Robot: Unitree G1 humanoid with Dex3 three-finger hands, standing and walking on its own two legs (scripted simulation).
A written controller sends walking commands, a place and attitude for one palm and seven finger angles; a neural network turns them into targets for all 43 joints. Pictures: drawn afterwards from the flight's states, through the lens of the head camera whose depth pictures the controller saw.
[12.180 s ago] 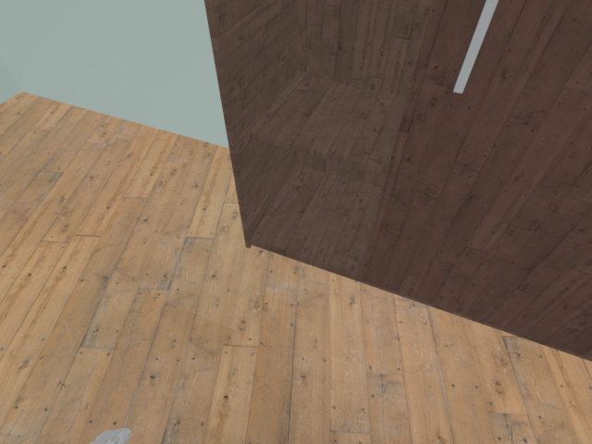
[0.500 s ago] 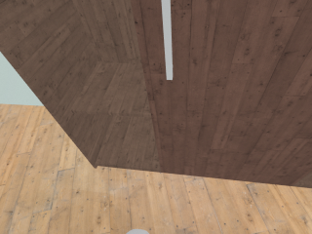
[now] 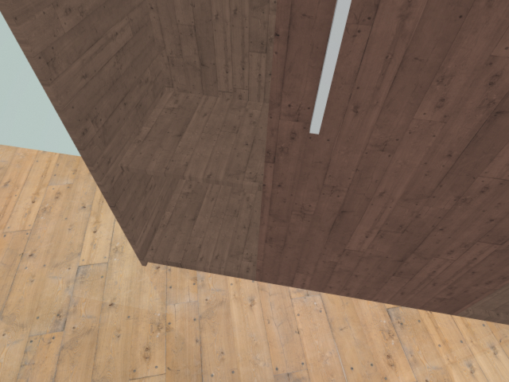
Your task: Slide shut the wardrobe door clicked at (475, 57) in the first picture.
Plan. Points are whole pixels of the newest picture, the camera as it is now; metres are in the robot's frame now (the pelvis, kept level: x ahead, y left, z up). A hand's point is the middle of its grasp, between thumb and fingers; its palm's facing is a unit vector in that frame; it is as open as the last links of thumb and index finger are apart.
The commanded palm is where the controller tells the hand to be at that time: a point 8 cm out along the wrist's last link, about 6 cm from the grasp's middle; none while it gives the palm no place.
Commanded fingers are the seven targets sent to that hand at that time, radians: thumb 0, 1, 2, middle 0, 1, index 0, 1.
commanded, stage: come to a stop and stand still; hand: right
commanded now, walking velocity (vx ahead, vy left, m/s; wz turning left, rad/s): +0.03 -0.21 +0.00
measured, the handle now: (333, 42) +0.55 -0.06 +0.26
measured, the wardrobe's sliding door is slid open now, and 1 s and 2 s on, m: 0.48 0.48 0.48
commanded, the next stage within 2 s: look again from close up in 0.08 s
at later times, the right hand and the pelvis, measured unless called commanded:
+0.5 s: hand out of the picture +0.03 -0.19 -0.18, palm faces +0.05 +0.98 -0.21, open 7.4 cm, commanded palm none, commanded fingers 0.00 -0.90 -0.90 0.20 0.30 0.20 0.30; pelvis +0.02 -0.01 +0.00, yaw -1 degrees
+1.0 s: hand out of the picture +0.03 -0.19 -0.17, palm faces +0.02 +0.98 -0.20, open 7.4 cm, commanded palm none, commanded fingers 0.00 -0.90 -0.90 0.20 0.30 0.20 0.30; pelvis +0.02 -0.01 +0.00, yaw -1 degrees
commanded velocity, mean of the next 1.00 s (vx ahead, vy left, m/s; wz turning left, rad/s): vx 0.00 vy -0.02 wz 0.00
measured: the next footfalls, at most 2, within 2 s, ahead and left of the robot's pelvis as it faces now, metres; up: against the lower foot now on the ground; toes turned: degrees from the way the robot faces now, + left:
right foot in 1.78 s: +0.14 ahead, -0.04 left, +0.00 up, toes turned -11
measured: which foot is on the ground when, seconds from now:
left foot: down 0.00-1.00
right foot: down 0.00-1.00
